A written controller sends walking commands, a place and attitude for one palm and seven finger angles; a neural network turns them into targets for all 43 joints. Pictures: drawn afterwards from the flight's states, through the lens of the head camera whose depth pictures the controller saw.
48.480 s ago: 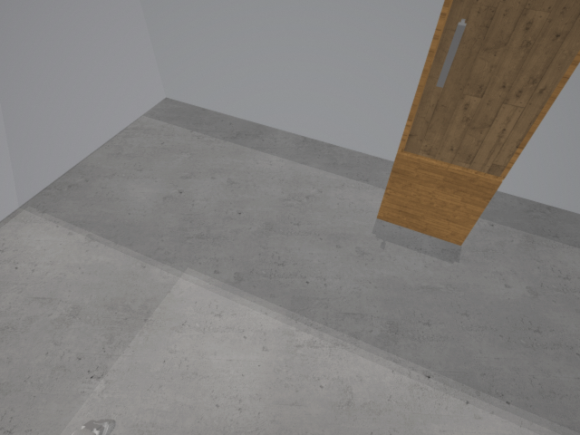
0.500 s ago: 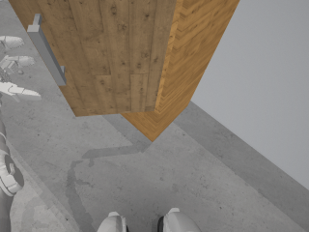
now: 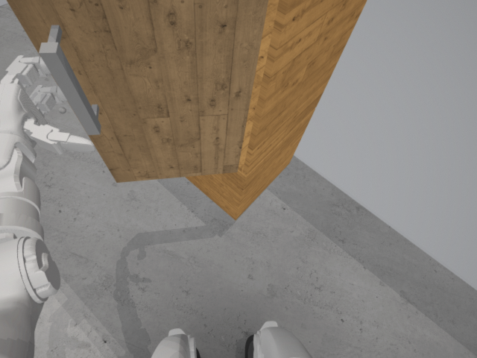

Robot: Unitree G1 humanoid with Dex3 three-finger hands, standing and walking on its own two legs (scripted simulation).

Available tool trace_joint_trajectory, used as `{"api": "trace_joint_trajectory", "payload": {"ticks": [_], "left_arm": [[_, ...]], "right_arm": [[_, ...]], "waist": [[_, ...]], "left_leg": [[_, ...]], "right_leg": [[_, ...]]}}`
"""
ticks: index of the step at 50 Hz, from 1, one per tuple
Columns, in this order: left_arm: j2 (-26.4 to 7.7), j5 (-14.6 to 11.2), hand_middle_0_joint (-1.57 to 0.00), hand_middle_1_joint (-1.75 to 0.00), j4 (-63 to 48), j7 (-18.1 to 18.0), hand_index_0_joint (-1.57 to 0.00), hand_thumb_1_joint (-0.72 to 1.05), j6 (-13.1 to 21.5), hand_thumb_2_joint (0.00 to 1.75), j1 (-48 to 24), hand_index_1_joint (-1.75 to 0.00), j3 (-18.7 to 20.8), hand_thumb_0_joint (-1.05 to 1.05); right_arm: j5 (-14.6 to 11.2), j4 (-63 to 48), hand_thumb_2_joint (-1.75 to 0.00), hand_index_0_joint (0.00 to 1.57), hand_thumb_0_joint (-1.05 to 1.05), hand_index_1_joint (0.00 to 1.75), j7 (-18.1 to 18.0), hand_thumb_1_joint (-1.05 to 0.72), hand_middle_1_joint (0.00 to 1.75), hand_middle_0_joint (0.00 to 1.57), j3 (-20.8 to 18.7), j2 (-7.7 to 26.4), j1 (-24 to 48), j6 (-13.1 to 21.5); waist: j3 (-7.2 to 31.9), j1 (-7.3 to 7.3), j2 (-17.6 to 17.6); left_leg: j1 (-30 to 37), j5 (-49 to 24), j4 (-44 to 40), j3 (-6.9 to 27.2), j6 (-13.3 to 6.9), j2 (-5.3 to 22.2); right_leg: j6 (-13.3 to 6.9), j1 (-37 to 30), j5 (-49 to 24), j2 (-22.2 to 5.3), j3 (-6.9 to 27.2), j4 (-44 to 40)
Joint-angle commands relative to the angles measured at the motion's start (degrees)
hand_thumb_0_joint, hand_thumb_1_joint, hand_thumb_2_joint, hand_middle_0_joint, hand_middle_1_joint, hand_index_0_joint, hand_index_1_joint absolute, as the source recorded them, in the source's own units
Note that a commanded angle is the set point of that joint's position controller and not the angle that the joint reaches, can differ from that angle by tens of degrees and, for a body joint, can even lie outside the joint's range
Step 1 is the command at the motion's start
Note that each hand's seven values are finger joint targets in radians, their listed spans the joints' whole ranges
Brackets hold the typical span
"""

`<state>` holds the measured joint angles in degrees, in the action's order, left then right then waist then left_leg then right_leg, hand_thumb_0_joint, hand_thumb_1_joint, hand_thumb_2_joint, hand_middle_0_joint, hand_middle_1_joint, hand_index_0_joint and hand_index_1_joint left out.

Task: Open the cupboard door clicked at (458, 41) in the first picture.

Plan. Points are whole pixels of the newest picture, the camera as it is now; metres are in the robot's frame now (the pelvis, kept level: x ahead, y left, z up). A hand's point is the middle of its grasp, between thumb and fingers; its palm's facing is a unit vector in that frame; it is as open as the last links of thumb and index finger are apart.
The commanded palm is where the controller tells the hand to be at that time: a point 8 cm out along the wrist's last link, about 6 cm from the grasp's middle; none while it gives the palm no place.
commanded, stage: slide the fingers in behind the handle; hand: left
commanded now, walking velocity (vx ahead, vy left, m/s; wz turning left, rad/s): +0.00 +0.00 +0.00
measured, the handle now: (77, 86) +0.54 +0.23 +0.09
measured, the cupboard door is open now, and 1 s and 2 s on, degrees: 50 50 50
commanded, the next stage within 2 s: close the thumb around the handle in 1.06 s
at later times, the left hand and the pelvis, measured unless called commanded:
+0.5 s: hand (84, 111) +0.49 +0.21 +0.09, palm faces +0.05 -1.00 +0.00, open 14.0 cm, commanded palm +0.46 +0.26 +0.09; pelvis +0.00 -0.01 +0.00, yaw +1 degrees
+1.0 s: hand (93, 109) +0.49 +0.20 +0.09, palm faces +0.08 -1.00 -0.01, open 14.1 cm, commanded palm +0.46 +0.24 +0.09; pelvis +0.00 -0.01 +0.00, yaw +1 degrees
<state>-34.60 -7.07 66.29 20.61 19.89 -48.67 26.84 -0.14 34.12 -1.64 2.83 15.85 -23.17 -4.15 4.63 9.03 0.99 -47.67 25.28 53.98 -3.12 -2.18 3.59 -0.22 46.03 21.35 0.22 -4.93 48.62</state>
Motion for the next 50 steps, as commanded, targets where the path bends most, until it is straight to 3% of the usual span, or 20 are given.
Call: {"api": "trace_joint_trajectory", "payload": {"ticks": [1,7,8,11,12,14,17,19,22,25,27,30,33,35,37,39,42,45,49,50], "left_arm": [[-15.93,-1.62,-0.3,-1.2,-14.08,-1.07,-0.3,-0.5,4.41,0.3,-22.7,-1.2,1.78,0.0],[-13.34,-1.52,-0.3,-1.2,-13.9,-1.95,-0.3,-0.5,4.43,0.3,-21.19,-1.2,0.73,0.0],[-11.56,-1.57,-0.3,-1.2,-13.79,-2.06,-0.3,-0.5,4.33,0.3,-21.5,-1.2,-0.68,0.0],[-13.19,-1.56,-0.3,-1.2,-12.7,-2.81,-0.3,-0.5,4.46,0.3,-22.92,-1.2,0.65,0.0],[-14.41,-1.16,-0.3,-1.2,-13.29,-2.97,-0.3,-0.5,4.67,0.3,-23.34,-1.2,1.27,0.0],[-12.27,-0.82,-0.3,-1.2,-15.15,-3.15,-0.3,-0.5,5.22,0.3,-23.98,-1.2,-0.48,0.0],[-10.01,-1.28,-0.3,-1.2,-15.38,-3.47,-0.3,-0.5,5.81,0.3,-22.68,-1.2,-1.32,0.0],[-8.86,-1.5,-0.3,-1.2,-12.94,-3.72,-0.3,-0.5,4.96,0.3,-23.36,-1.2,-2.34,0.0],[-10.67,-0.77,-0.3,-1.2,-13.14,-4.43,-0.3,-0.5,4.63,0.3,-23.75,-1.2,-1.15,0.0],[-9.78,-0.41,-0.3,-1.2,-13.5,-5.24,-0.3,-0.5,4.98,0.3,-25.18,-1.2,-2.08,0.0],[-10.1,-0.59,-0.3,-1.2,-14.16,-5.75,-0.3,-0.5,5.66,0.3,-25.14,-1.2,-1.14,0.0],[-7.81,-0.45,-0.3,-1.2,-14.36,-5.89,-0.3,-0.5,5.79,0.3,-25.55,-1.2,-2.95,0.0],[-6.77,-0.37,-0.3,-1.2,-13.07,-6.24,-0.3,-0.5,5.4,0.3,-24.25,-1.2,-3.2,0.0],[-7.56,-0.24,-0.3,-1.2,-12.82,-6.79,-0.3,-0.5,5.1,0.3,-25.21,-1.2,-2.77,0.0],[-8.67,0.3,-0.3,-1.2,-13.65,-6.93,-0.3,-0.5,5.57,0.3,-24.23,-1.2,-2.09,0.0],[-5.52,0.03,-0.3,-1.2,-13.73,-6.82,-0.3,-0.5,5.73,0.3,-25.05,-1.2,-4.44,0.0],[-6.68,-0.11,-0.3,-1.2,-14.1,-7.09,-0.3,-0.5,6.19,0.3,-25.25,-1.2,-3.28,0.0],[-4.61,-0.15,-0.3,-1.2,-13.75,-6.97,-0.3,-0.5,6.13,0.3,-25.25,-1.2,-4.88,0.0],[-6.27,-0.12,-0.3,-1.2,-14.77,-6.96,-0.3,-0.5,6.71,0.3,-24.76,-1.2,-3.39,0.0],[-5.48,-0.13,-0.3,-1.2,-14.3,-6.89,-0.3,-0.5,6.6,0.3,-23.71,-1.2,-4.08,0.0]], "right_arm": [[0.17,-2.65,-0.9,0.2,0.0,0.3,-0.58,-0.9,0.3,0.2,-4.27,10.82,-8.74,0.8],[0.1,-2.55,-0.9,0.2,0.0,0.3,-0.3,-0.9,0.3,0.2,-4.46,10.35,-8.38,0.73],[0.05,-2.37,-0.9,0.2,0.0,0.3,-0.23,-0.9,0.3,0.2,-4.44,10.22,-8.23,0.79],[0.2,-2.05,-0.9,0.2,0.0,0.3,-0.44,-0.9,0.3,0.2,-4.35,10.45,-8.34,0.88],[0.15,-2.15,-0.9,0.2,0.0,0.3,-0.47,-0.9,0.3,0.2,-4.35,10.45,-8.15,0.92],[0.15,-2.25,-0.9,0.2,0.0,0.3,-0.33,-0.9,0.3,0.2,-4.39,9.98,-7.9,1.11],[0.18,-1.98,-0.9,0.2,0.0,0.3,-0.1,-0.9,0.3,0.2,-4.68,9.79,-7.87,1.25],[0.03,-1.5,-0.9,0.2,0.0,0.3,-0.14,-0.9,0.3,0.2,-4.45,9.88,-7.56,1.24],[0.11,-1.85,-0.9,0.2,0.0,0.3,-0.26,-0.9,0.3,0.2,-4.47,9.98,-7.66,1.26],[0.16,-1.72,-0.9,0.2,0.0,0.3,-0.16,-0.9,0.3,0.2,-4.45,9.84,-7.55,1.48],[0.27,-1.82,-0.9,0.2,0.0,0.3,-0.05,-0.9,0.3,0.2,-4.56,9.75,-7.75,1.67],[0.26,-1.64,-0.9,0.2,0.0,0.3,0.19,-0.9,0.3,0.2,-4.55,9.51,-7.58,1.84],[0.28,-1.6,-0.9,0.2,0.0,0.3,0.31,-0.9,0.3,0.2,-4.66,9.43,-7.77,1.72],[0.32,-1.48,-0.9,0.2,0.0,0.3,0.29,-0.9,0.3,0.2,-4.66,9.65,-7.91,1.73],[0.31,-1.62,-0.9,0.2,0.0,0.3,0.27,-0.9,0.3,0.2,-4.69,9.6,-8.05,1.68],[0.27,-1.42,-0.9,0.2,0.0,0.3,0.41,-0.9,0.3,0.2,-4.69,9.36,-7.88,1.78],[0.45,-1.19,-0.9,0.2,0.0,0.3,0.45,-0.9,0.3,0.2,-4.75,9.61,-8.12,1.95],[0.39,-1.11,-0.9,0.2,0.0,0.3,0.55,-0.9,0.3,0.2,-4.74,9.4,-7.97,2.02],[0.49,-0.91,-0.9,0.2,0.0,0.3,0.51,-0.9,0.3,0.2,-4.88,9.46,-8.2,1.99],[0.35,-0.97,-0.9,0.2,0.0,0.3,0.47,-0.9,0.3,0.2,-4.94,9.43,-8.05,1.9]], "waist": [[26.17,-1.06,7.76],[25.79,-1.3,7.01],[25.23,-0.59,6.96],[23.64,-0.38,4.05],[25.12,-0.88,5.48],[26.32,-0.84,7.98],[27.68,-0.86,7.6],[23.87,-0.08,6.2],[25.06,-0.53,5.76],[24.48,-0.02,5.86],[27.1,-0.52,6.01],[26.23,-0.1,7.25],[26.12,-0.24,6.13],[25.44,0.07,4.94],[26.94,-0.66,6.4],[25.43,0.04,6.23],[26.72,-0.41,6.74],[25.69,0.24,5.87],[27.13,-0.73,6.69],[27.01,-0.43,5.38]], "left_leg": [[21.83,-26.42,-5.98,6.11,0.98,-1.19],[21.09,-26.42,-6.14,5.63,0.9,-1.42],[21.27,-25.82,-6.16,5.47,0.86,-1.4],[18.35,-23.03,-6.28,5.35,0.42,-1.67],[18.32,-23.03,-6.28,5.22,0.52,-1.8],[20.02,-24.3,-6.12,5.17,0.73,-1.9],[22.61,-26.64,-5.66,5.51,0.92,-1.61],[19.76,-23.67,-6.2,5.32,0.81,-1.71],[18.56,-22.71,-6.16,5.0,0.51,-2.06],[18.79,-22.06,-6.13,5.19,0.58,-1.98],[19.43,-23.36,-5.75,5.11,0.6,-2.08],[20.02,-23.88,-5.78,5.05,0.76,-2.02],[19.66,-24.08,-5.68,5.02,0.73,-2.0],[18.66,-22.33,-6.08,4.99,0.61,-2.02],[19.84,-24.26,-5.87,5.12,0.68,-1.99],[20.47,-23.51,-6.08,5.3,0.81,-1.89],[20.85,-23.7,-6.1,5.4,0.82,-1.98],[20.24,-22.59,-6.2,5.06,0.64,-2.07],[21.0,-24.65,-6.13,5.24,0.8,-2.08],[20.98,-24.76,-6.02,5.17,0.73,-2.01]], "right_leg": [[-1.04,-9.27,-17.56,3.02,1.93,-3.5],[-0.86,-10.3,-18.72,2.84,2.14,-3.67],[-0.76,-9.5,-18.36,2.83,2.11,-3.91],[-0.76,-11.09,-17.95,2.79,2.45,-4.06],[-0.73,-11.72,-18.29,2.63,2.74,-3.77],[-0.76,-11.29,-18.79,2.49,2.72,-3.62],[-0.86,-10.37,-19.3,2.75,2.43,-3.51],[-0.7,-10.0,-18.11,2.61,2.33,-3.98],[-0.67,-11.38,-18.43,2.4,2.8,-3.84],[-0.69,-10.53,-17.63,2.43,2.75,-3.91],[-0.67,-11.73,-18.89,2.48,3.0,-3.57],[-0.72,-10.88,-19.17,2.48,2.82,-3.49],[-0.68,-10.75,-19.3,2.47,2.72,-3.51],[-0.54,-11.02,-18.31,2.51,2.75,-3.76],[-0.74,-11.2,-19.37,2.47,2.8,-3.38],[-0.76,-9.75,-18.19,2.53,2.49,-3.67],[-0.83,-10.22,-18.29,2.52,2.61,-3.6],[-0.7,-10.26,-18.11,2.57,2.77,-3.96],[-0.88,-11.32,-19.54,2.5,2.64,-3.5],[-0.82,-11.28,-19.71,2.55,2.68,-3.67]]}}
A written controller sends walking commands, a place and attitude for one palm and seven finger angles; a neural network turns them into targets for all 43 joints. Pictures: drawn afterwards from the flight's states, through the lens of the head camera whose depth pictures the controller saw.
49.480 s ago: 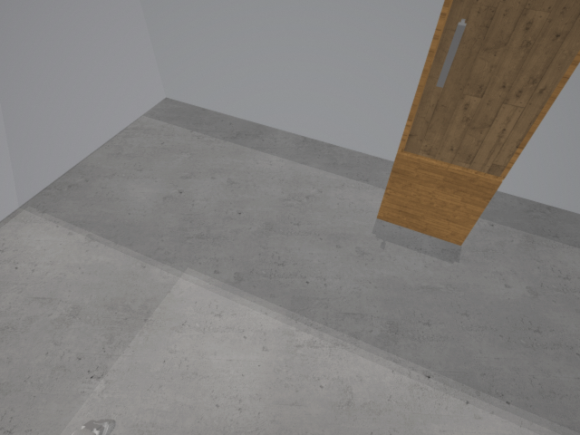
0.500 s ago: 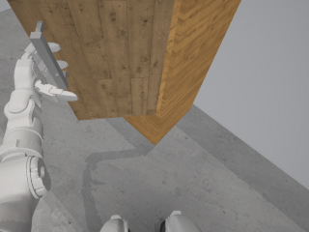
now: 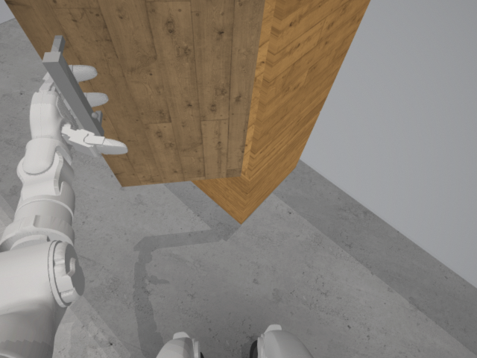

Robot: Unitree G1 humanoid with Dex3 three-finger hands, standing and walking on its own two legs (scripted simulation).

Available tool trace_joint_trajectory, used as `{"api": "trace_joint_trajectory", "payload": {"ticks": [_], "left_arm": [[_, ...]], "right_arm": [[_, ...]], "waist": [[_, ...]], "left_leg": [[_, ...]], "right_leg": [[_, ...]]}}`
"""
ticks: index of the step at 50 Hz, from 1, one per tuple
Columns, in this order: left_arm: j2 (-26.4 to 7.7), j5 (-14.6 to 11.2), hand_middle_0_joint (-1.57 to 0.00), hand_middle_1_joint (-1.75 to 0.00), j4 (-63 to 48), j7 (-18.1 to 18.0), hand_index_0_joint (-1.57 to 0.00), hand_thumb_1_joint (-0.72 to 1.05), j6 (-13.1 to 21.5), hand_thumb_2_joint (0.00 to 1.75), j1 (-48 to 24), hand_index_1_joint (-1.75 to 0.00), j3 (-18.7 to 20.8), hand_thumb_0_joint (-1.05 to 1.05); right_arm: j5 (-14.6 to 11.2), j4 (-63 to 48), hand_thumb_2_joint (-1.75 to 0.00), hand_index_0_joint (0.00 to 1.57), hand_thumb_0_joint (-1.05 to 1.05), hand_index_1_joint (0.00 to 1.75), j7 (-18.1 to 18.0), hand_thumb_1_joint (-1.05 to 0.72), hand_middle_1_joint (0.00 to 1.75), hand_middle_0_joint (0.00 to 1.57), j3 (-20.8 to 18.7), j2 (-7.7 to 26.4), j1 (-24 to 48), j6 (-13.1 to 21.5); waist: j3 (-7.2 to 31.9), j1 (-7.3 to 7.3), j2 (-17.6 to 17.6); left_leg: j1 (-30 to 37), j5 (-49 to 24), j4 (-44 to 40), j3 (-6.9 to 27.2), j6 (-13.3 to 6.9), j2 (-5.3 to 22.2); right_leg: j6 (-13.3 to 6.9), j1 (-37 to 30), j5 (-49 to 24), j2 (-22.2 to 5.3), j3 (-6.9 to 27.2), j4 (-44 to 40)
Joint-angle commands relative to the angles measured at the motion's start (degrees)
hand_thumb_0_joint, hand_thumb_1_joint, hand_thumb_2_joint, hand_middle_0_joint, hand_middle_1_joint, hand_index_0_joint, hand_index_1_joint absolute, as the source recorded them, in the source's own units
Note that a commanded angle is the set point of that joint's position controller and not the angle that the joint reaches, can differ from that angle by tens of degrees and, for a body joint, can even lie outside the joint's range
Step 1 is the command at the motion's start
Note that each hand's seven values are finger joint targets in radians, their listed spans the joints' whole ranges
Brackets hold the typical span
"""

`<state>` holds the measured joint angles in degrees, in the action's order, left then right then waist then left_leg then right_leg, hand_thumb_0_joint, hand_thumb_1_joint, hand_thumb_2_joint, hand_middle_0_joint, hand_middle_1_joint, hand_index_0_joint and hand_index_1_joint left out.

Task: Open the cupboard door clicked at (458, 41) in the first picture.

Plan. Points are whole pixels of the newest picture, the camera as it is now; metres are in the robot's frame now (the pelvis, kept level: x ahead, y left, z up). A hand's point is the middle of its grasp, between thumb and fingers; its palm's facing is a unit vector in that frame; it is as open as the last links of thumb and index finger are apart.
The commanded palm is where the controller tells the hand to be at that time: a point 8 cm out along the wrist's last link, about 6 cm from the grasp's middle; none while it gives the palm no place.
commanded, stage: slide the fingers in behind the handle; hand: left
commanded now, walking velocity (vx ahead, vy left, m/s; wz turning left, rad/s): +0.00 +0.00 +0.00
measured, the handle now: (80, 93) +0.54 +0.24 +0.09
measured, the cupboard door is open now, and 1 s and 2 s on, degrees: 50 50 93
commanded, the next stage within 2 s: close the thumb around the handle in 0.06 s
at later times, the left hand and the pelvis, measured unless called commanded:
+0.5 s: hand (94, 116) +0.49 +0.21 +0.08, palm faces +0.05 -1.00 +0.00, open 10.7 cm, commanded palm +0.46 +0.25 +0.09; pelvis +0.00 +0.00 +0.00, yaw +0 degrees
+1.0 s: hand (93, 117) +0.49 +0.21 +0.08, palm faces +0.08 -1.00 -0.01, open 5.5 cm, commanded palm +0.45 +0.26 +0.09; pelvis +0.00 +0.00 +0.00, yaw +0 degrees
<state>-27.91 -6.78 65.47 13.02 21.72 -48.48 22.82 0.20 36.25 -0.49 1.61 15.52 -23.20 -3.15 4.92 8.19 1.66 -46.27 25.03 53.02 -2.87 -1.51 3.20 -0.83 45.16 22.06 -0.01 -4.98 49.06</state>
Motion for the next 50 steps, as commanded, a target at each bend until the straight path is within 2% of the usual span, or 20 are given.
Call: {"api": "trace_joint_trajectory", "payload": {"ticks": [1,2,3,5,8,9,11,12,14,20,22,25,27,33,37,40,43,47,48,50], "left_arm": [[-11.27,-0.47,-0.3,-1.2,-13.33,0.75,-0.3,-0.5,4.8,0.3,-24.51,-1.2,-0.93,0.0],[-10.55,-0.65,-0.3,-1.2,-13.46,0.68,-0.3,-0.5,4.74,0.3,-25.9,-1.2,-1.5,0.0],[-12.91,-0.55,-0.3,-1.2,-12.72,0.43,-0.3,-0.5,4.7,0.3,-24.94,-1.2,0.64,0.0],[-10.91,-0.38,-0.3,-1.2,-13.41,0.46,-0.3,-0.5,4.74,0.3,-25.53,-1.2,-1.33,0.0],[-11.66,-0.68,-0.3,-1.2,-14.42,0.33,-0.3,-0.5,4.98,0.3,-23.94,-1.2,-0.14,0.0],[-10.71,-0.77,-0.3,-1.21,-13.76,0.5,-0.3,-0.44,4.75,0.32,-24.01,-1.21,-0.92,0.0],[-13.08,-0.7,-0.31,-1.22,-11.98,0.45,-0.31,-0.33,4.56,0.37,-23.97,-1.22,0.77,0.0],[-12.21,-0.47,-0.32,-1.22,-11.55,0.61,-0.32,-0.28,4.33,0.4,-24.69,-1.22,-0.41,0.0],[-11.55,-0.43,-0.32,-1.24,-13.08,0.7,-0.32,-0.16,4.41,0.44,-25.0,-1.24,-0.68,0.0],[-14.39,-0.73,-0.35,-1.27,-11.59,0.86,-0.35,0.17,3.95,0.59,-24.23,-1.27,1.73,0.0],[-15.27,-0.68,-0.36,-1.28,-12.19,1.19,-0.36,0.28,4.18,0.64,-23.92,-1.28,2.35,0.0],[-13.6,-1.09,-0.37,-1.3,-14.01,1.33,-0.37,0.45,4.49,0.71,-23.63,-1.3,1.34,0.0],[-15.28,-1.29,-0.38,-1.31,-13.12,1.2,-0.38,0.56,4.4,0.76,-22.25,-1.31,2.88,0.0],[-11.85,-1.01,-0.4,-1.35,-14.45,0.9,-0.4,0.9,4.45,0.9,-24.46,-1.35,-0.23,0.0],[-9.43,-0.96,-0.4,-1.35,-16.22,0.21,-0.4,0.9,5.14,0.9,-24.83,-1.35,-1.9,0.0],[-8.26,-0.81,-0.4,-1.35,-15.82,-0.15,-0.4,0.9,5.3,0.9,-25.6,-1.35,-2.87,0.0],[-10.93,-0.44,-0.4,-1.35,-12.95,-0.23,-0.4,0.9,5.07,0.9,-24.97,-1.35,-1.1,0.0],[-9.4,-0.29,-0.4,-1.35,-14.2,0.03,-0.4,0.9,5.43,0.9,-26.6,-1.35,-2.54,0.0],[-10.15,-0.34,-0.4,-1.35,-13.73,-0.05,-0.4,0.9,5.37,0.9,-26.08,-1.35,-1.72,0.0],[-15.97,0.09,-0.4,-1.35,-13.29,0.2,-0.4,0.9,5.35,0.9,-22.35,-1.35,2.73,0.0]], "right_arm": [[0.12,-3.03,-0.9,0.2,0.0,0.3,-0.7,-0.9,0.3,0.2,-3.58,9.71,-8.17,0.93],[0.04,-2.72,-0.9,0.2,0.0,0.3,-0.63,-0.9,0.3,0.2,-3.58,9.63,-7.91,0.95],[0.13,-2.61,-0.9,0.2,0.0,0.3,-0.67,-0.9,0.3,0.2,-3.66,9.95,-8.11,0.89],[0.01,-2.76,-0.9,0.2,0.0,0.3,-0.64,-0.9,0.3,0.2,-3.67,9.7,-7.81,0.93],[0.12,-2.77,-0.9,0.2,0.0,0.3,-0.58,-0.9,0.3,0.2,-3.87,9.71,-7.95,0.94],[0.05,-2.77,-0.9,0.2,0.0,0.3,-0.53,-0.9,0.3,0.2,-3.73,9.61,-7.72,0.92],[0.07,-2.71,-0.9,0.2,0.0,0.3,-0.79,-0.9,0.3,0.2,-3.57,10.01,-7.87,0.81],[-0.17,-2.77,-0.9,0.2,0.0,0.3,-0.9,-0.9,0.3,0.2,-3.49,9.87,-7.44,0.8],[-0.05,-3.0,-0.9,0.2,0.0,0.3,-0.87,-0.9,0.3,0.2,-3.59,9.7,-7.52,0.87],[-0.04,-3.04,-0.9,0.2,0.0,0.3,-1.05,-0.9,0.3,0.2,-3.49,9.95,-7.65,0.88],[0.05,-3.34,-0.9,0.2,0.0,0.3,-1.07,-0.9,0.3,0.2,-3.4,9.91,-7.57,0.87],[-0.01,-3.57,-0.9,0.2,0.0,0.3,-0.86,-0.9,0.3,0.2,-3.52,9.64,-7.38,0.89],[-0.08,-3.62,-0.9,0.2,0.0,0.3,-0.94,-0.9,0.3,0.2,-3.48,9.87,-7.42,0.77],[-0.07,-3.25,-0.9,0.2,0.0,0.3,-0.86,-0.9,0.3,0.2,-3.6,9.64,-7.12,0.79],[0.15,-2.89,-0.9,0.2,0.0,0.3,-0.59,-0.9,0.3,0.2,-3.91,9.62,-7.48,1.21],[0.21,-2.35,-0.9,0.2,0.0,0.3,-0.39,-0.9,0.3,0.2,-3.97,9.6,-7.5,1.3],[0.08,-2.13,-0.9,0.2,0.0,0.3,-0.59,-0.9,0.3,0.2,-3.69,9.95,-7.37,1.15],[0.19,-2.13,-0.9,0.2,0.0,0.3,-0.63,-0.9,0.3,0.2,-3.76,9.69,-7.56,1.35],[0.23,-1.88,-0.9,0.2,0.0,0.3,-0.66,-0.9,0.3,0.2,-3.77,9.72,-7.71,1.37],[0.17,-2.66,-0.9,0.2,0.0,0.3,-0.83,-0.9,0.3,0.2,-3.73,10.21,-7.72,1.02]], "waist": [[25.8,0.81,5.12],[25.41,1.13,5.63],[25.2,0.38,5.1],[24.91,1.01,5.4],[27.54,0.25,5.73],[26.28,0.54,5.68],[23.89,0.58,2.64],[23.24,1.15,3.76],[25.49,0.61,5.78],[25.22,0.47,3.07],[26.37,-0.07,4.62],[26.9,-0.01,5.64],[26.79,-0.45,4.61],[25.39,0.37,6.35],[27.99,0.47,7.39],[26.58,1.09,5.94],[24.33,0.95,4.28],[26.51,1.14,6.88],[26.0,0.81,6.07],[26.89,-0.84,4.77]], "left_leg": [[19.8,-25.17,-5.02,5.25,0.05,-1.57],[19.84,-24.0,-5.07,5.09,0.07,-1.58],[19.09,-23.45,-5.14,5.17,0.14,-1.62],[19.77,-23.49,-5.41,5.3,0.16,-1.57],[21.33,-27.09,-4.86,5.09,0.25,-1.53],[20.58,-25.89,-4.91,4.89,0.21,-1.64],[17.59,-23.37,-5.21,4.97,-0.19,-1.71],[17.36,-22.65,-5.34,4.77,-0.16,-1.82],[19.17,-23.83,-5.17,4.9,0.06,-1.85],[16.77,-22.54,-5.13,4.55,-0.17,-1.93],[17.09,-24.13,-4.81,4.55,-0.12,-1.96],[19.45,-26.1,-4.75,4.72,0.1,-1.67],[18.56,-26.47,-4.68,4.7,0.06,-1.71],[20.73,-25.71,-5.2,5.48,0.5,-1.38],[23.52,-28.16,-4.9,5.95,0.75,-1.2],[23.22,-27.34,-5.05,6.05,0.76,-1.16],[19.78,-24.07,-5.26,5.74,0.44,-1.44],[22.31,-25.59,-5.08,6.1,0.62,-1.47],[21.95,-26.14,-4.97,6.19,0.64,-1.34],[19.88,-25.81,-5.25,5.64,0.41,-1.6]], "right_leg": [[-0.32,-9.53,-20.34,2.81,2.48,-3.92],[-0.13,-8.9,-19.71,2.79,2.63,-4.19],[-0.27,-9.44,-19.34,2.74,2.59,-4.11],[-0.25,-8.76,-18.97,2.76,2.41,-4.17],[-0.21,-10.11,-21.61,2.73,2.53,-3.92],[-0.17,-9.74,-21.15,2.74,2.57,-4.11],[-0.28,-10.77,-20.2,2.8,2.64,-4.28],[-0.13,-9.97,-19.92,2.68,2.85,-4.36],[-0.25,-9.81,-20.14,2.59,2.73,-3.99],[-0.01,-11.81,-20.63,2.54,3.02,-4.2],[-0.12,-12.13,-21.8,2.51,3.19,-3.71],[-0.15,-11.11,-22.13,2.72,2.78,-3.71],[-0.14,-11.81,-22.65,2.73,2.92,-3.63],[-0.25,-8.62,-19.63,2.78,2.17,-3.85],[-0.28,-7.76,-19.87,2.85,2.09,-3.65],[-0.24,-7.33,-19.43,2.94,1.91,-3.92],[-0.29,-8.14,-18.58,2.86,2.22,-4.02],[-0.4,-7.17,-18.59,2.77,2.14,-3.81],[-0.45,-7.37,-18.95,2.78,2.07,-3.76],[-0.41,-10.49,-20.09,2.73,2.49,-3.51]]}}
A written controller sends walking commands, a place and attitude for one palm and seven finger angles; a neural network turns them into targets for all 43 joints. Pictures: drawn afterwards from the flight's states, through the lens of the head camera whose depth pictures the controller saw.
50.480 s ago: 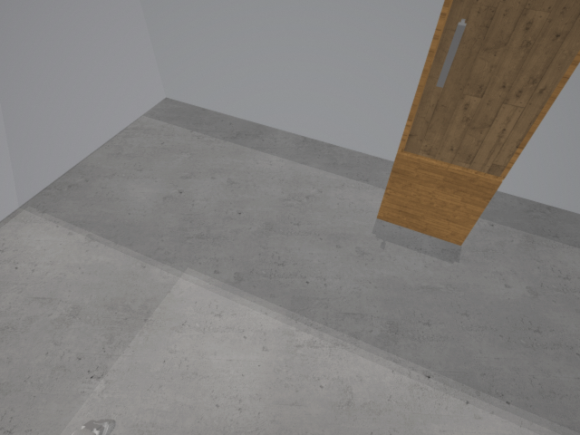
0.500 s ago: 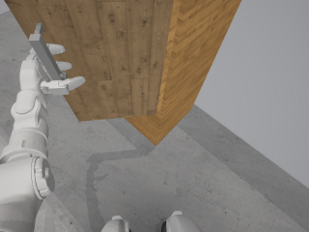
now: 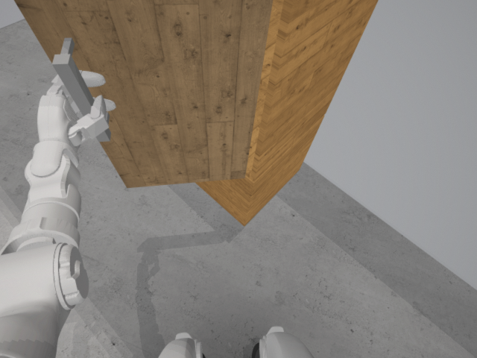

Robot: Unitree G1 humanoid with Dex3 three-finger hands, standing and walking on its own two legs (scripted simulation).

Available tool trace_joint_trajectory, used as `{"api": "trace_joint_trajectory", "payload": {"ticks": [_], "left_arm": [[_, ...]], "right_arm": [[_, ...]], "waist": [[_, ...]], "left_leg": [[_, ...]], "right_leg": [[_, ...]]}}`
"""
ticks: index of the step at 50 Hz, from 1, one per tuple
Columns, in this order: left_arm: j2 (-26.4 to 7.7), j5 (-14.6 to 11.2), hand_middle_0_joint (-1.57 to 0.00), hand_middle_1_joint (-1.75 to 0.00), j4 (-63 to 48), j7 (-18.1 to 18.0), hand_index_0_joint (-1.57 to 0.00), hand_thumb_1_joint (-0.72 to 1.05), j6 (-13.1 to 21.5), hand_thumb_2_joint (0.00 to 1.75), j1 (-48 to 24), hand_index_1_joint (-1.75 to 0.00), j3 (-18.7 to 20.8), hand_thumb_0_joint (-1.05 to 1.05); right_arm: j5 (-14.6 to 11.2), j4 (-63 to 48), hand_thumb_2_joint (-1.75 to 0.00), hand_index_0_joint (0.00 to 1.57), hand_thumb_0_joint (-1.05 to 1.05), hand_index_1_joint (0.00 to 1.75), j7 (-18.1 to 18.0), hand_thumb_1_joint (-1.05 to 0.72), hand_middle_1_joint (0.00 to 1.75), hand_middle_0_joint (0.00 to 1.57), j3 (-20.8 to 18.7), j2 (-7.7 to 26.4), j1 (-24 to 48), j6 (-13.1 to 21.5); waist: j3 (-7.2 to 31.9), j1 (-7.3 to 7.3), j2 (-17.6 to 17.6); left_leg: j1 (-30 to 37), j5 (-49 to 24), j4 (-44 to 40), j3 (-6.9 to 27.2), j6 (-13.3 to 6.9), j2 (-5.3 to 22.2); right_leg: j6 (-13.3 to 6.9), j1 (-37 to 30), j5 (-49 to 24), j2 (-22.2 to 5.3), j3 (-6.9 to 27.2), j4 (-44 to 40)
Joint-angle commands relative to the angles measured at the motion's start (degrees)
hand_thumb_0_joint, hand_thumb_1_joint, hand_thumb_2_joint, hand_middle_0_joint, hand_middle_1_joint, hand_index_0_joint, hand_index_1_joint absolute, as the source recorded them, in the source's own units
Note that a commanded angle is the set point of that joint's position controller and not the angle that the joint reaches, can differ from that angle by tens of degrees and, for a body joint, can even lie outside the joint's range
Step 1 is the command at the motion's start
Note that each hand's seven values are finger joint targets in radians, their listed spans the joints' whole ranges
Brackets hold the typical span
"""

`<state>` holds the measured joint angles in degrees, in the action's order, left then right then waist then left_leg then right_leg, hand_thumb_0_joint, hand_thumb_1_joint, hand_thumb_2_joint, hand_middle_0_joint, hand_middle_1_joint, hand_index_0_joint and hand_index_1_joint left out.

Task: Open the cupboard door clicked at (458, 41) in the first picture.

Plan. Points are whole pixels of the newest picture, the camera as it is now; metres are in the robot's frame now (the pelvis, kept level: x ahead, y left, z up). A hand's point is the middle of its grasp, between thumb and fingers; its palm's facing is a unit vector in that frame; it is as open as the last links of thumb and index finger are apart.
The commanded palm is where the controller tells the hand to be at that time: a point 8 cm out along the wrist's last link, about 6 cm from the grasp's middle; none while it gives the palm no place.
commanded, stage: pull the door open along its arc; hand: left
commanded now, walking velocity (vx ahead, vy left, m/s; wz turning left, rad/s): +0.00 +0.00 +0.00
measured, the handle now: (88, 95) +0.54 +0.23 +0.09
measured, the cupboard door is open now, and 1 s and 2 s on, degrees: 50 93 93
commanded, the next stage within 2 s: open thumb and fingers to let go in 1.04 s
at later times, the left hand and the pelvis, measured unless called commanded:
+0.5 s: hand (122, 178) +0.37 +0.15 +0.09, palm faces +0.17 -0.98 +0.06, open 6.1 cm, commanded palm +0.30 +0.22 +0.09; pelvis +0.02 +0.00 +0.02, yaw -2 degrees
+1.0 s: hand (182, 219) +0.30 +0.07 +0.09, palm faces +0.47 -0.88 -0.02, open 6.3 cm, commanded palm +0.26 +0.11 +0.09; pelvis +0.03 -0.04 +0.02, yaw +3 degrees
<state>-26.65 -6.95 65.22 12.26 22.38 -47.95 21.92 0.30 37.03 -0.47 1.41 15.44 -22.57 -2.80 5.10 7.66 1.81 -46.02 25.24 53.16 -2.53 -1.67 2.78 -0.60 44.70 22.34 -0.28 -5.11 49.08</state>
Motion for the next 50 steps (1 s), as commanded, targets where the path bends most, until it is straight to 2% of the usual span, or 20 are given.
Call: {"api": "trace_joint_trajectory", "payload": {"ticks": [1,2,4,6,12,16,17,18,19,20,21,22,24,28,31,33,39,41,47,50], "left_arm": [[-16.88,0.03,-0.4,-1.35,-14.38,1.49,-0.4,0.9,4.91,0.9,-21.64,-1.35,3.43,0.0],[-15.45,-0.48,-0.4,-1.35,-14.79,1.96,-0.4,0.9,4.81,0.9,-19.76,-1.35,2.85,0.0],[-13.88,-1.73,-0.4,-1.35,-15.45,2.48,-0.4,0.9,4.33,0.9,-15.54,-1.35,2.7,0.0],[-14.04,-2.53,-0.4,-1.35,-18.92,2.84,-0.4,0.9,4.0,0.9,-11.73,-1.35,3.19,0.0],[-9.32,-5.55,-0.4,-1.35,-31.49,2.46,-0.4,0.9,2.36,0.9,4.04,-1.35,2.1,0.0],[-2.79,-7.55,-0.4,-1.35,-42.33,1.38,-0.4,0.9,1.06,0.9,19.62,-1.35,-1.29,0.0],[0.0,-8.04,-0.4,-1.35,-45.38,1.04,-0.4,0.9,0.64,0.9,21.91,-1.35,-3.12,0.0],[-0.26,-8.36,-0.4,-1.35,-48.44,0.52,-0.4,0.9,0.34,0.9,24.84,-1.35,-2.35,0.0],[1.36,-11.25,-0.4,-1.35,-54.49,-7.71,-0.4,0.9,-0.28,0.9,25.95,-1.35,4.36,0.0],[6.77,-9.56,-0.4,-1.35,-56.54,-11.83,-0.4,0.9,-1.3,0.9,31.5,-1.35,-0.79,0.0],[8.69,-8.32,-0.4,-1.35,-58.82,-15.33,-0.4,0.9,-2.05,0.9,35.89,-1.35,-2.16,0.0],[9.71,-6.83,-0.4,-1.35,-61.36,-18.64,-0.4,0.9,-2.49,0.9,38.92,-1.35,-2.82,0.0],[11.17,-4.33,-0.4,-1.35,-67.1,-24.26,-0.4,0.9,-3.28,0.9,45.35,-1.35,-3.16,0.0],[16.82,0.99,-0.4,-1.35,-76.13,-33.47,-0.4,0.9,-5.63,0.9,54.29,-1.35,-9.16,0.0],[19.56,5.19,-0.4,-1.35,-79.46,-39.47,-0.4,0.9,-8.54,0.9,56.25,-1.35,-13.14,0.0],[22.67,7.68,-0.4,-1.35,-81.18,-43.04,-0.4,0.9,-10.3,0.9,57.29,-1.35,-16.69,0.0],[28.07,11.75,-0.4,-1.35,-83.19,-44.73,-0.4,0.9,-12.82,0.9,60.11,-1.35,-24.29,0.0],[30.78,12.46,-0.4,-1.35,-82.52,-44.16,-0.4,0.9,-12.97,0.9,58.44,-1.35,-27.99,0.0],[36.8,13.47,-0.4,-1.35,-82.02,-43.74,-0.4,0.9,-12.2,0.9,52.61,-1.35,-36.24,0.0],[34.01,13.29,-0.4,-1.35,-80.01,-44.07,-0.4,0.9,-11.53,0.9,47.42,-1.35,-33.61,0.0]], "right_arm": [[0.1,-3.98,-0.9,0.2,0.0,0.3,-0.82,-0.9,0.3,0.2,-3.44,10.17,-8.13,0.62],[-0.08,-4.44,-0.9,0.2,0.0,0.3,-0.75,-0.9,0.3,0.2,-3.32,9.72,-7.53,0.53],[-0.32,-5.42,-0.9,0.2,0.0,0.3,-0.56,-0.9,0.3,0.2,-3.38,9.59,-6.81,0.41],[-0.49,-6.54,-0.9,0.2,0.0,0.3,-0.54,-0.9,0.3,0.2,-3.57,9.57,-6.47,0.29],[-1.59,-9.56,-0.9,0.2,0.0,0.3,0.03,-0.9,0.3,0.2,-4.11,8.46,-3.41,0.81],[-2.11,-11.69,-0.9,0.2,0.0,0.3,0.75,-0.9,0.3,0.2,-4.21,7.47,-0.48,2.34],[-2.33,-12.0,-0.9,0.2,0.0,0.3,0.92,-0.9,0.3,0.2,-4.15,7.08,0.64,2.77],[-2.26,-12.31,-0.9,0.2,0.0,0.3,0.95,-0.9,0.3,0.2,-4.33,7.03,1.28,3.17],[-2.07,-12.98,-0.9,0.2,0.0,0.3,1.2,-0.9,0.3,0.2,-4.39,5.1,4.34,4.04],[-1.8,-13.04,-0.9,0.2,0.0,0.3,1.7,-0.9,0.3,0.2,-4.2,4.77,5.26,4.72],[-1.59,-13.23,-0.9,0.2,0.0,0.3,2.18,-0.9,0.3,0.2,-4.08,4.61,5.68,5.17],[-1.31,-12.93,-0.9,0.2,0.0,0.3,2.42,-0.9,0.3,0.2,-4.19,4.47,6.34,5.19],[-0.53,-13.57,-0.9,0.2,0.0,0.3,2.69,-0.9,0.3,0.2,-4.15,3.69,8.04,4.91],[0.84,-14.91,-0.9,0.2,0.0,0.3,2.46,-0.9,0.3,0.2,-3.47,1.98,11.71,3.44],[1.75,-15.27,-0.9,0.2,0.0,0.3,1.6,-0.9,0.3,0.2,-3.03,1.12,13.78,1.47],[2.26,-15.63,-0.9,0.2,0.0,0.3,1.25,-0.9,0.3,0.2,-2.64,0.18,14.92,0.5],[3.44,-15.75,-0.9,0.2,0.0,0.3,0.24,-0.9,0.3,0.2,-2.45,-0.85,15.59,-1.15],[3.54,-15.69,-0.9,0.2,0.0,0.3,-0.01,-0.9,0.3,0.2,-2.36,-0.87,15.56,-1.01],[3.85,-15.11,-0.9,0.2,0.0,0.3,0.16,-0.9,0.3,0.2,-2.47,-0.49,15.82,0.89],[3.91,-13.94,-0.9,0.2,0.0,0.3,-0.52,-0.9,0.3,0.2,-2.78,-0.13,15.49,1.31]], "waist": [[27.96,-0.65,5.96],[28.04,-1.17,6.71],[26.8,-1.81,3.98],[28.13,-2.72,4.35],[27.41,-5.48,3.74],[24.15,-6.98,1.47],[23.19,-6.63,1.79],[22.9,-7.24,0.92],[22.16,-12.23,0.57],[20.84,-10.69,2.27],[18.73,-10.81,0.21],[18.65,-10.49,-0.97],[19.5,-11.73,-1.11],[16.68,-11.92,-2.74],[13.16,-11.27,-4.49],[12.64,-11.09,-3.11],[12.67,-9.85,-3.78],[10.57,-8.25,-5.51],[11.38,-6.72,-5.39],[12.56,-6.74,-5.87]], "left_leg": [[20.39,-27.63,-5.25,5.01,0.44,-1.32],[20.43,-27.81,-5.33,4.68,0.63,-1.32],[19.21,-27.37,-5.89,4.14,0.43,-1.29],[19.53,-29.81,-6.13,3.79,0.26,-1.29],[20.52,-33.7,-8.3,2.39,0.17,-1.14],[20.35,-35.12,-9.88,1.65,-0.02,-1.14],[21.0,-34.59,-10.35,1.29,0.03,-1.19],[20.82,-33.77,-10.75,1.24,0.19,-1.25],[18.64,-32.61,-11.32,1.11,0.99,-1.95],[20.26,-32.78,-11.86,0.82,1.3,-1.89],[19.66,-32.68,-12.13,1.16,1.36,-1.71],[19.94,-33.2,-12.23,1.14,1.41,-1.52],[20.1,-32.19,-12.78,0.72,1.69,-1.72],[20.41,-28.67,-13.43,0.38,1.62,-2.07],[20.13,-25.22,-13.58,0.7,1.58,-2.31],[20.64,-24.76,-13.46,0.75,1.65,-2.46],[21.86,-24.89,-12.36,0.87,1.69,-2.8],[21.8,-23.97,-11.88,1.29,1.55,-2.74],[21.56,-21.72,-10.27,2.28,1.25,-3.09],[20.89,-19.98,-9.92,2.56,1.27,-3.34]], "right_leg": [[-0.72,-10.79,-21.73,3.02,2.77,-3.35],[-0.68,-11.21,-22.01,2.92,2.69,-3.4],[-0.6,-13.24,-22.83,3.12,2.58,-3.88],[-0.73,-15.59,-25.19,3.13,2.81,-3.8],[-0.62,-20.86,-29.58,2.76,2.91,-4.97],[-0.65,-23.98,-31.57,2.53,2.72,-5.88],[-0.41,-23.75,-31.93,2.44,2.59,-6.25],[-0.38,-24.58,-31.7,2.34,2.42,-6.3],[-0.5,-25.37,-30.39,2.4,1.47,-6.67],[-0.45,-25.1,-29.4,2.35,1.27,-6.58],[-0.59,-25.25,-28.84,2.32,0.63,-6.77],[-0.51,-25.56,-29.42,2.08,0.71,-6.59],[-0.79,-28.17,-30.01,1.63,0.97,-6.34],[-1.09,-30.82,-30.64,0.86,1.61,-7.32],[-1.13,-31.22,-29.05,0.52,2.57,-8.85],[-1.19,-31.01,-29.07,0.24,2.72,-8.92],[-0.71,-31.85,-34.72,-0.6,3.63,-9.29],[-0.18,-30.62,-35.48,-1.05,3.97,-10.07],[0.65,-27.75,-34.92,-2.19,4.19,-9.46],[0.73,-26.94,-32.12,-2.52,4.71,-9.56]]}}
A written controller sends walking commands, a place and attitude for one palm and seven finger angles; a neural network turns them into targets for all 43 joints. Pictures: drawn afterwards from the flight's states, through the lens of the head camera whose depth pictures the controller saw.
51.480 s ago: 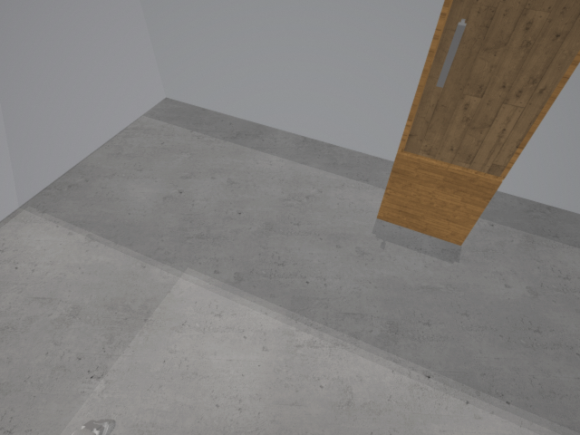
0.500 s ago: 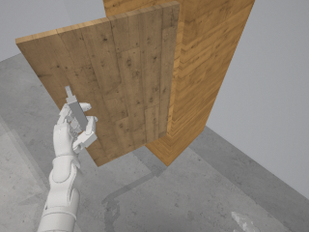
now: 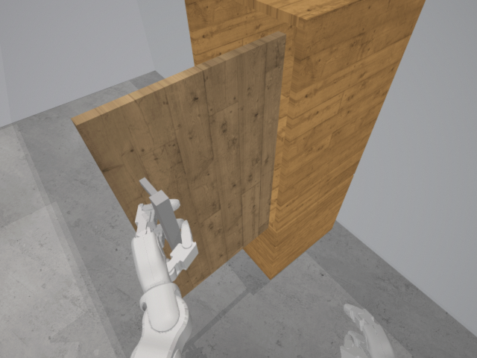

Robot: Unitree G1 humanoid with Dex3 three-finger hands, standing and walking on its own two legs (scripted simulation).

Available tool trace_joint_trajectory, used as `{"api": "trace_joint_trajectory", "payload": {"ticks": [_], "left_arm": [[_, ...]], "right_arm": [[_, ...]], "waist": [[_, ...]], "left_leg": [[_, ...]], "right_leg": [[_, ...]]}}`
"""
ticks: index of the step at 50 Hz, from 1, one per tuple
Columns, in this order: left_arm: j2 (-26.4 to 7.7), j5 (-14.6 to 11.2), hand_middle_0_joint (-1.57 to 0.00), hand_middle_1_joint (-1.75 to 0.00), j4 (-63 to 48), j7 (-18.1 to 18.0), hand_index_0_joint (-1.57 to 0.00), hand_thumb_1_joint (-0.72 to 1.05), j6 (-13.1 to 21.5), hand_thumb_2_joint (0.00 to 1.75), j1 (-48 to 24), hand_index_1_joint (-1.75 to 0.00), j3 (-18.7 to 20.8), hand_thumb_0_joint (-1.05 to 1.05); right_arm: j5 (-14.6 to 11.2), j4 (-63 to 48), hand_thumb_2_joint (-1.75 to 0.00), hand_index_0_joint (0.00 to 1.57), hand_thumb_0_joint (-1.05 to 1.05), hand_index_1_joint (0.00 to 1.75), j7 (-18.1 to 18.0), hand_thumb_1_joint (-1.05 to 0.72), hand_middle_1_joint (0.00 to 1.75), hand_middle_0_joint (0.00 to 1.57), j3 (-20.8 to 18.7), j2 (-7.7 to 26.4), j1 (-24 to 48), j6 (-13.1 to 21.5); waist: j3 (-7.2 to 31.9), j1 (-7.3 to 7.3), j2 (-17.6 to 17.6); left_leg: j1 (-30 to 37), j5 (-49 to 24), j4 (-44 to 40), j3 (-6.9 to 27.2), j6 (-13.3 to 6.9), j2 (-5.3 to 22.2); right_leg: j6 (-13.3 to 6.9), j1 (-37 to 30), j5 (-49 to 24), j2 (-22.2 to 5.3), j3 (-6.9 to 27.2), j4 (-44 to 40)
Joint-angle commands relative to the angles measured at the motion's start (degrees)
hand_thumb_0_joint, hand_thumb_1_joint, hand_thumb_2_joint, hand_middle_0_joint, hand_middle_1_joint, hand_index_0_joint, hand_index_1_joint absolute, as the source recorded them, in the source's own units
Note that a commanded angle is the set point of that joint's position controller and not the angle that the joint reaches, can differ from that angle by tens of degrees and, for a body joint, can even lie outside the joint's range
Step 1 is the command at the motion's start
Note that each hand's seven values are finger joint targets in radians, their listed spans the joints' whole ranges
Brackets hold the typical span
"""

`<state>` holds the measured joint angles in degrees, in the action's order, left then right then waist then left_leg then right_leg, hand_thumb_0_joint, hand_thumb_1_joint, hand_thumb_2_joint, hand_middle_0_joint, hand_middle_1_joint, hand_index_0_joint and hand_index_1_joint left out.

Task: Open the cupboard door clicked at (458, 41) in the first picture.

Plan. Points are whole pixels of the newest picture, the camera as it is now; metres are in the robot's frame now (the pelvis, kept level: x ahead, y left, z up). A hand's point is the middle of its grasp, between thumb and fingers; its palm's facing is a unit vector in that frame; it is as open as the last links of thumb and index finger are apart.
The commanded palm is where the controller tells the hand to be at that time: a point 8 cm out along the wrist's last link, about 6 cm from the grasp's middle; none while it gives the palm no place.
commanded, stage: pull the door open along its arc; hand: left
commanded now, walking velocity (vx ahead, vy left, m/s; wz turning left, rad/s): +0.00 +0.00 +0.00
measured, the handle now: (164, 222) +0.32 +0.14 +0.07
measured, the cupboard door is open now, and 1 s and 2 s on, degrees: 93 93 97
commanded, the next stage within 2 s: open thumb and fingers to let go in 0.04 s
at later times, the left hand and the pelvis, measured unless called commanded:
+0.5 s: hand (190, 242) +0.28 +0.09 +0.07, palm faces +0.41 -0.91 -0.01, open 9.3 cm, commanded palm +0.24 +0.13 +0.07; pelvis -0.04 +0.01 +0.00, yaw +0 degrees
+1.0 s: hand (190, 242) +0.28 +0.09 +0.07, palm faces +0.39 -0.92 -0.02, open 14.9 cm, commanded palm +0.24 +0.12 +0.07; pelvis -0.05 +0.03 -0.01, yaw +0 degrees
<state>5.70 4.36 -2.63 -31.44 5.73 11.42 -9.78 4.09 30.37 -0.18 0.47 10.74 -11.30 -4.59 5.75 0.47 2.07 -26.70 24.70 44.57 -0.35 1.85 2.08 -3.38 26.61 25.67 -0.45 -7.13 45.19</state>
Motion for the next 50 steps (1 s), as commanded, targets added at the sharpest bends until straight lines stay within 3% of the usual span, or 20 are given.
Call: {"api": "trace_joint_trajectory", "payload": {"ticks": [1,7,8,11,19,21,24,26,27,29,31,35,36,40,43,47,50], "left_arm": [[1.83,1.85,-0.4,-1.35,-10.91,-0.17,-0.4,0.9,5.1,0.9,-11.6,-1.35,-1.99,0.0],[0.96,0.85,-0.4,-1.35,-8.3,1.22,-0.4,0.9,6.3,0.9,-14.2,-1.35,-0.93,0.0],[0.96,0.82,-0.4,-1.34,-8.26,1.16,-0.4,0.83,6.5,0.87,-15.98,-1.34,-0.9,0.0],[0.91,0.77,-0.38,-1.32,-6.1,0.85,-0.38,0.62,7.05,0.78,-18.88,-1.32,-0.65,0.0],[2.06,0.58,-0.34,-1.26,-0.65,-0.56,-0.34,0.06,7.79,0.54,-26.73,-1.26,-0.58,0.0],[1.21,1.19,-0.33,-1.24,0.77,-1.13,-0.33,-0.08,7.85,0.48,-27.29,-1.24,0.24,0.0],[3.88,1.86,-0.32,-1.22,1.71,-2.06,-0.32,-0.29,7.82,0.39,-29.91,-1.22,-1.89,0.0],[3.77,2.18,-0.3,-1.21,2.96,-2.52,-0.3,-0.43,7.67,0.33,-30.06,-1.21,-1.72,0.0],[3.9,2.11,-0.3,-1.2,2.56,-2.74,-0.3,-0.5,7.66,0.3,-30.85,-1.2,-1.69,0.0],[3.56,2.5,-0.3,-1.2,3.58,-3.32,-0.3,-0.5,7.47,0.3,-33.77,-1.2,-1.44,0.0],[4.1,2.7,-0.28,-1.1,3.94,-3.6,-0.28,-0.5,7.29,0.3,-33.4,-1.1,-1.8,0.0],[4.84,2.54,-0.25,-0.9,3.63,-4.09,-0.25,-0.5,7.12,0.3,-34.06,-0.9,-2.14,0.0],[4.76,2.76,-0.24,-0.85,3.77,-4.24,-0.24,-0.5,7.0,0.3,-33.44,-0.85,-2.13,0.0],[6.03,2.74,-0.21,-0.65,5.09,-5.13,-0.21,-0.5,6.42,0.3,-36.09,-0.65,-2.87,0.0],[5.32,2.98,-0.18,-0.5,5.55,-5.65,-0.18,-0.5,6.45,0.3,-38.32,-0.5,-2.19,0.0],[7.32,3.07,-0.15,-0.3,6.05,-5.88,-0.15,-0.5,6.11,0.3,-37.92,-0.3,-3.81,0.0],[8.32,3.23,-0.15,-0.3,5.81,-5.96,-0.15,-0.5,6.05,0.3,-37.74,-0.3,-4.68,0.0]], "right_arm": [[0.03,-7.09,-0.9,0.2,0.0,0.3,-0.88,-0.9,0.3,0.2,-1.88,4.61,3.8,3.24],[-0.32,-6.33,-0.9,0.2,0.0,0.3,-1.53,-0.9,0.3,0.2,-2.13,4.86,4.04,4.19],[-0.41,-6.11,-0.9,0.2,0.0,0.3,-1.58,-0.9,0.3,0.2,-2.11,4.85,4.33,4.27],[-0.4,-5.6,-0.9,0.2,0.0,0.3,-1.61,-0.9,0.3,0.2,-2.15,5.07,4.36,4.97],[-0.59,-4.79,-0.9,0.2,0.0,0.3,-1.44,-0.9,0.3,0.2,-1.93,5.1,5.57,5.9],[-0.63,-4.5,-0.9,0.2,0.0,0.3,-1.37,-0.9,0.3,0.2,-2.03,5.18,5.68,5.8],[-0.58,-4.44,-0.9,0.2,0.0,0.3,-1.03,-0.9,0.3,0.2,-2.06,4.92,5.85,5.98],[-0.61,-4.33,-0.9,0.2,0.0,0.3,-0.87,-0.9,0.3,0.2,-2.17,5.09,5.79,6.02],[-0.63,-4.53,-0.9,0.2,0.0,0.3,-0.83,-0.9,0.3,0.2,-2.09,5.09,6.18,5.96],[-0.55,-3.97,-0.9,0.2,0.0,0.3,-0.94,-0.9,0.3,0.2,-2.04,5.02,6.16,5.87],[-0.45,-4.07,-0.9,0.2,0.0,0.3,-0.86,-0.9,0.3,0.2,-2.08,5.04,6.27,5.92],[-0.53,-4.12,-0.9,0.2,0.0,0.3,-0.66,-0.9,0.3,0.2,-2.05,4.78,6.58,5.81],[-0.46,-4.18,-0.9,0.2,0.0,0.3,-0.57,-0.9,0.3,0.2,-2.1,4.95,6.42,5.75],[-0.47,-3.89,-0.9,0.2,0.0,0.3,-0.4,-0.9,0.3,0.2,-1.81,4.79,7.28,5.93],[-0.5,-3.43,-0.9,0.2,0.0,0.3,-0.57,-0.9,0.3,0.2,-1.82,4.83,7.33,5.78],[-0.46,-3.38,-0.9,0.2,0.0,0.3,-0.34,-0.9,0.3,0.2,-1.91,4.79,7.38,6.02],[-0.46,-3.29,-0.9,0.2,0.0,0.3,-0.15,-0.9,0.3,0.2,-2.05,4.7,7.14,6.14]], "waist": [[12.21,0.43,-8.12],[12.66,0.13,-9.14],[12.46,0.26,-7.76],[11.97,0.41,-8.96],[10.28,0.73,-7.3],[10.91,0.23,-7.26],[11.18,0.73,-5.6],[11.42,0.52,-6.97],[11.86,0.35,-5.59],[11.46,0.9,-6.12],[11.67,0.49,-6.93],[12.76,0.3,-5.05],[13.0,0.03,-6.14],[10.83,0.57,-4.88],[12.1,0.52,-5.04],[12.56,0.68,-5.4],[13.04,0.63,-5.11]], "left_leg": [[1.27,-19.08,-1.48,0.46,-2.27,-2.67],[0.14,-17.0,-1.75,0.36,-2.48,-2.97],[0.36,-16.27,-1.9,0.34,-2.49,-2.96],[0.21,-14.85,-1.8,0.54,-2.62,-2.92],[0.02,-11.45,-2.35,0.48,-2.73,-2.9],[-0.14,-11.25,-2.4,0.55,-2.69,-2.84],[0.66,-11.48,-2.5,0.61,-2.69,-2.66],[0.55,-11.63,-2.66,0.87,-2.64,-2.41],[0.47,-11.27,-2.76,0.75,-2.59,-2.47],[0.21,-10.49,-2.68,0.98,-2.57,-2.43],[-0.02,-10.56,-2.75,1.13,-2.58,-2.33],[0.55,-11.12,-2.98,1.13,-2.33,-2.23],[0.45,-11.57,-3.06,1.36,-2.3,-2.12],[-0.24,-8.6,-3.32,1.47,-2.2,-2.13],[-0.25,-8.22,-3.47,1.71,-2.13,-2.21],[-0.24,-8.72,-3.13,1.82,-2.07,-2.04],[0.07,-9.58,-2.97,2.02,-1.93,-1.93]], "right_leg": [[3.69,-9.36,-35.36,-2.41,6.87,-6.05],[4.02,-9.8,-33.18,-3.09,8.04,-7.09],[3.8,-9.05,-30.71,-3.02,7.97,-7.34],[3.84,-7.56,-26.57,-2.92,8.21,-8.22],[2.88,-3.76,-15.55,-2.07,7.32,-9.1],[2.66,-3.66,-14.21,-1.89,7.38,-9.13],[2.14,-2.23,-13.32,-1.24,5.88,-7.84],[1.96,-1.95,-12.97,-0.81,5.28,-7.44],[1.86,-1.79,-12.33,-0.81,5.16,-7.14],[1.83,-1.02,-11.06,-0.76,5.07,-7.12],[1.7,-1.11,-10.71,-0.53,4.88,-7.13],[1.38,-1.18,-11.09,-0.26,4.36,-6.27],[1.3,-1.43,-11.36,-0.12,4.16,-6.14],[1.31,0.7,-7.78,-0.07,3.87,-6.34],[1.14,0.46,-7.18,-0.03,3.86,-6.0],[1.16,1.1,-7.66,0.15,3.46,-5.41],[1.0,1.27,-8.4,0.23,3.15,-4.81]]}}
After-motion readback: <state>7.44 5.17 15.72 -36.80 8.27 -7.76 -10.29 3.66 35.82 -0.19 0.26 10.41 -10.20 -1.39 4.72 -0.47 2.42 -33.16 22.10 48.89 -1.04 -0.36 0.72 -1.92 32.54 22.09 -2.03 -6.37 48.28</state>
